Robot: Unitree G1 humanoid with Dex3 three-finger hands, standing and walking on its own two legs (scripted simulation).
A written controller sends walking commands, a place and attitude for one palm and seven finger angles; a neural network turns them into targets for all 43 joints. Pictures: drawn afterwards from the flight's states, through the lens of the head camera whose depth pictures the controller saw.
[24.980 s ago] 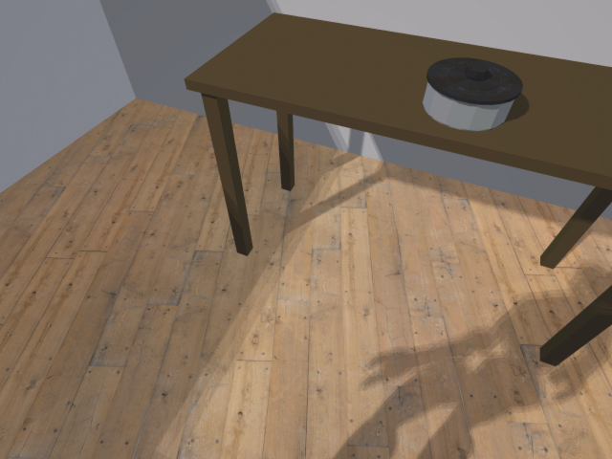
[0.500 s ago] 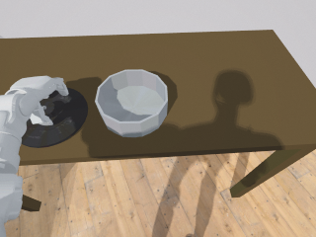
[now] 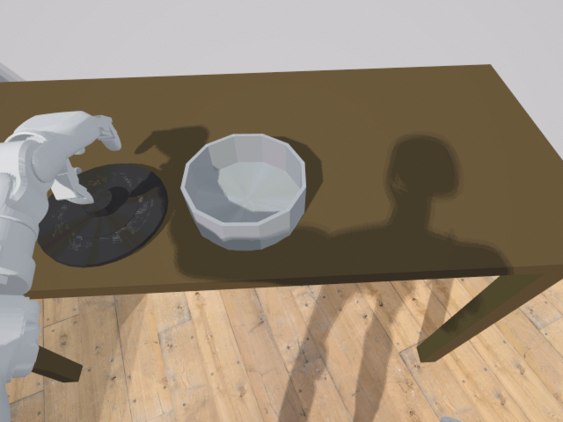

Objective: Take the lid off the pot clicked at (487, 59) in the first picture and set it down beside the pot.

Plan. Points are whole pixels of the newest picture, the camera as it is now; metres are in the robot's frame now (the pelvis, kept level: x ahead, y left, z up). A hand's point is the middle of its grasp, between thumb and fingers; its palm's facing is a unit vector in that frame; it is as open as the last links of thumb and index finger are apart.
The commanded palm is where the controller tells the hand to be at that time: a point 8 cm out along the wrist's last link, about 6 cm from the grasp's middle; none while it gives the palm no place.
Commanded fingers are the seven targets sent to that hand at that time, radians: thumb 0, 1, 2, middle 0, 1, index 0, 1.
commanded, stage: raise the empty hand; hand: left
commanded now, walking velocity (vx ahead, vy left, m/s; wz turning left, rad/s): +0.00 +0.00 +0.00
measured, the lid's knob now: (98, 202) +0.44 +0.30 +0.04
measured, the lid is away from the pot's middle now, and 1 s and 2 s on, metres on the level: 0.24 0.24 0.24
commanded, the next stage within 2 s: draw the hand back to the body in 0.64 s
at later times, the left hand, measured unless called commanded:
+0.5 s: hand (56, 140) +0.44 +0.29 +0.17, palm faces -0.28 -0.05 -0.96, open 11.0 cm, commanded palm +0.43 +0.29 +0.24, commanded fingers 0.00 -0.08 0.78 -0.41 -0.74 -0.41 -0.74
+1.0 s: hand (51, 146) +0.42 +0.29 +0.18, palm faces -0.24 -0.04 -0.97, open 11.0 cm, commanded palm +0.38 +0.29 +0.24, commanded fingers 0.00 -0.08 0.78 -0.41 -0.74 -0.41 -0.74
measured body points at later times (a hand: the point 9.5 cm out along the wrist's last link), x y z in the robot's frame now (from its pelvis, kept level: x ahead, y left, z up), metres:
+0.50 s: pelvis +0.00 +0.00 +0.00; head +0.05 -0.01 +0.45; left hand +0.45 +0.29 +0.22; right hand +0.11 -0.26 -0.12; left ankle -0.07 +0.09 -0.74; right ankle +0.03 -0.16 -0.74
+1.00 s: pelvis +0.00 +0.00 +0.00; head +0.05 -0.02 +0.45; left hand +0.43 +0.29 +0.23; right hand +0.11 -0.26 -0.12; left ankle -0.07 +0.09 -0.74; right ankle +0.03 -0.16 -0.74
